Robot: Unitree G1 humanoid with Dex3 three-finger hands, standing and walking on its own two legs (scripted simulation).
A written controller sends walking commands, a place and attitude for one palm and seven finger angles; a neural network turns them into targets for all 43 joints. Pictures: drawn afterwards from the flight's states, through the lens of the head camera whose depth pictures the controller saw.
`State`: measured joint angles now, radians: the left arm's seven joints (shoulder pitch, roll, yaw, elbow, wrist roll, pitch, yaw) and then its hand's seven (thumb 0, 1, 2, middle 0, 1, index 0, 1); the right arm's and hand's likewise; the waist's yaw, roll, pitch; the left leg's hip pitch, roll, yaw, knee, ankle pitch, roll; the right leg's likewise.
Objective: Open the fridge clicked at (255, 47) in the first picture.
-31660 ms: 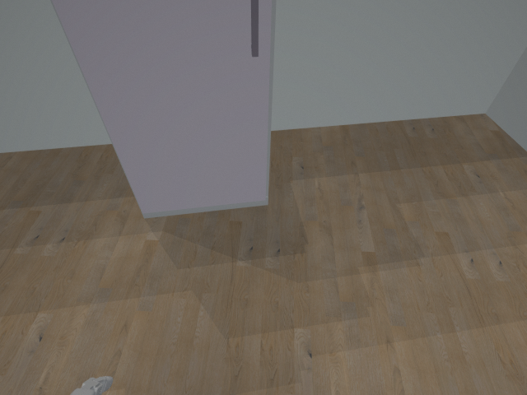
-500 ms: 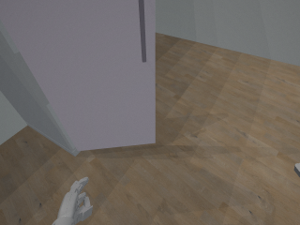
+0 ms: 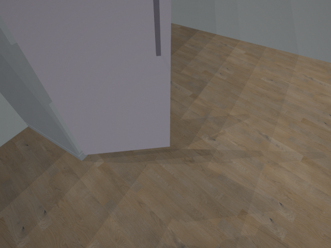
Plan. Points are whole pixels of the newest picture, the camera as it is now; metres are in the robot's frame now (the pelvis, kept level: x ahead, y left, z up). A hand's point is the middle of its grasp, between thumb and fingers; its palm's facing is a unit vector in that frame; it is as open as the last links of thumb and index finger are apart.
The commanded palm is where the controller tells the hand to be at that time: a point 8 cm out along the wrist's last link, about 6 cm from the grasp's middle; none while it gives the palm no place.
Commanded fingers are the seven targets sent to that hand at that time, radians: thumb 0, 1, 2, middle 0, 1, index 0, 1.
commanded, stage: let the arm hang, fingers relaxed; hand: right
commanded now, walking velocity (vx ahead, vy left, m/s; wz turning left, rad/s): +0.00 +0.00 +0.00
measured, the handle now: (156, 11) +0.79 +0.10 +0.21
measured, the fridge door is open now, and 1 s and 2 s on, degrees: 52 52 52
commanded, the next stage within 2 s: look to check the result in 0.76 s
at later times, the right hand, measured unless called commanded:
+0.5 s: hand out of the picture +0.02 -0.23 -0.15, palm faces -0.02 +0.96 -0.28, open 7.4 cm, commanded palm none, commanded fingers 0.00 -0.90 -0.90 0.20 0.30 0.20 0.30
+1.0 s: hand out of the picture +0.10 -0.23 -0.14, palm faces -0.05 +0.95 -0.31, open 7.4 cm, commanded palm none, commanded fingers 0.00 -0.90 -0.90 0.20 0.30 0.20 0.30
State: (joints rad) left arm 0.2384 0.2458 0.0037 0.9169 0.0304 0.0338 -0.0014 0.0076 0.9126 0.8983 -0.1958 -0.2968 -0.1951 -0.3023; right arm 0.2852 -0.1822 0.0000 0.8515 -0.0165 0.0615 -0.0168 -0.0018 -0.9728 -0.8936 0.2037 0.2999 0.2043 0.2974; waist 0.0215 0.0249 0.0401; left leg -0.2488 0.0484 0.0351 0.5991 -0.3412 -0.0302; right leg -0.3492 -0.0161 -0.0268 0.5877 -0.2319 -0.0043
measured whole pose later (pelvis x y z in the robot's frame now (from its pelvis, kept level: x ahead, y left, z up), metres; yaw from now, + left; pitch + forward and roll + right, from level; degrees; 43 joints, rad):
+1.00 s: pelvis +0.02 +0.00 +0.02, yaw +1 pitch -1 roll +0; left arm 0.11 0.30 0.02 1.12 0.01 0.00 0.01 0.00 0.91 0.90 -0.20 -0.30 -0.20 -0.30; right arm 0.11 -0.30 -0.02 1.12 -0.02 -0.01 0.00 0.00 -0.91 -0.89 0.20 0.30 0.20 0.30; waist 0.01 -0.02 0.06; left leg -0.10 0.03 0.02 0.36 -0.24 -0.02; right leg -0.20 -0.03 -0.05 0.37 -0.16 0.00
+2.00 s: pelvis +0.04 +0.01 +0.02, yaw +2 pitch -1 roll +0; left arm 0.11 0.30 0.01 1.14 0.01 0.00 0.02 0.00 0.91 0.90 -0.20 -0.30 -0.20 -0.30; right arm 0.12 -0.30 -0.01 1.14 -0.01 -0.01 0.00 0.00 -0.91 -0.89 0.20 0.30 0.20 0.30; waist 0.01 -0.01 0.06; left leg -0.04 0.02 0.02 0.30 -0.24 -0.01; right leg -0.14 -0.04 -0.05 0.33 -0.17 0.02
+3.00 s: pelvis +0.04 +0.00 +0.02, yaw +2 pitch -1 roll +0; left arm 0.10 0.31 0.01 1.14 0.01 0.00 0.01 0.00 0.91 0.90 -0.20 -0.30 -0.20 -0.30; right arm 0.11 -0.31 -0.01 1.14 -0.01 -0.01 0.00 0.00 -0.91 -0.89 0.20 0.30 0.20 0.30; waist 0.01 0.00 0.06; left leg -0.04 0.03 0.02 0.29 -0.23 -0.02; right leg -0.15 -0.03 -0.05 0.33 -0.16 0.01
